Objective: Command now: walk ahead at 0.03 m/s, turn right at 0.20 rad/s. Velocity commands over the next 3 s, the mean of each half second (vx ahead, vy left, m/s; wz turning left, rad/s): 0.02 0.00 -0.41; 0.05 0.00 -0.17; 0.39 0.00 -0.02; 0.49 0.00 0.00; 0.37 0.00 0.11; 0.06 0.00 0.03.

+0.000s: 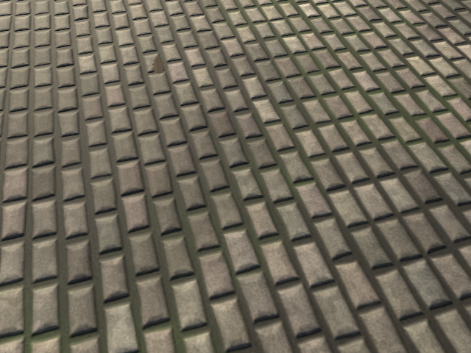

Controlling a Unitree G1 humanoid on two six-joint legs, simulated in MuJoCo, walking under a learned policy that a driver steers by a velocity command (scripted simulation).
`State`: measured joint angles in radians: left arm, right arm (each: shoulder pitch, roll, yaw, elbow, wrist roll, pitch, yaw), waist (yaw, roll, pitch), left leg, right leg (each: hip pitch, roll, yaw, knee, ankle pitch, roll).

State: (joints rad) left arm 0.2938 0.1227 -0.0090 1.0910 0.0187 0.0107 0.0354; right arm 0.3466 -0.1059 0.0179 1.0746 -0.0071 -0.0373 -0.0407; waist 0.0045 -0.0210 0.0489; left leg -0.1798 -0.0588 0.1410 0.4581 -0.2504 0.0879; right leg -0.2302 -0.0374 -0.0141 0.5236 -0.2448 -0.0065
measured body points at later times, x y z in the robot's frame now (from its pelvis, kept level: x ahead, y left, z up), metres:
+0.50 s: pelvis +0.01 -0.03 +0.01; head +0.04 -0.06 +0.45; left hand +0.12 +0.21 -0.12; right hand +0.06 -0.30 -0.13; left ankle +0.00 +0.10 -0.66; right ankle +0.01 -0.11 -0.74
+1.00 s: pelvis +0.01 +0.01 +0.01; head +0.02 +0.02 +0.46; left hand +0.14 +0.23 -0.14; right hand -0.03 -0.24 -0.12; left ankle +0.02 +0.10 -0.74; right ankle -0.07 -0.09 -0.70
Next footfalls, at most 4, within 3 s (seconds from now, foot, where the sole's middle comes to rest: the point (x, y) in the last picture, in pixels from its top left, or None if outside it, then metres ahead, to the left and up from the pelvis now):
0.74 left None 0.06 0.09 -0.77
1.16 right None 0.01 -0.11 -0.77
1.60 left None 0.41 -0.03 -0.77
2.18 right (342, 303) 0.66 -0.29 -0.77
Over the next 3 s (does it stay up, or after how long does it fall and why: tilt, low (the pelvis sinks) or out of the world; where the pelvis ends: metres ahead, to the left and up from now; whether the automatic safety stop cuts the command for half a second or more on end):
stays up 0.70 -0.18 0.01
